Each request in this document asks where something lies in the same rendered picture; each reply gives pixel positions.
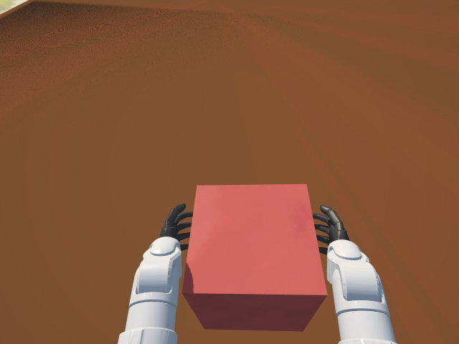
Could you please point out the right robot forearm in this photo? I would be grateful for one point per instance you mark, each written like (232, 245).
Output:
(359, 298)

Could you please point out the left robot hand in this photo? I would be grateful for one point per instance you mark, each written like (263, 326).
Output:
(171, 226)

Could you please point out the left robot forearm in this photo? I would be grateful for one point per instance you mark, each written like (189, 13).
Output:
(154, 296)

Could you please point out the right robot hand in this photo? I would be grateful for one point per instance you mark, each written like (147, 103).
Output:
(335, 228)

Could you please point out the carton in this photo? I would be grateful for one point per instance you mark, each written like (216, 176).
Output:
(253, 261)

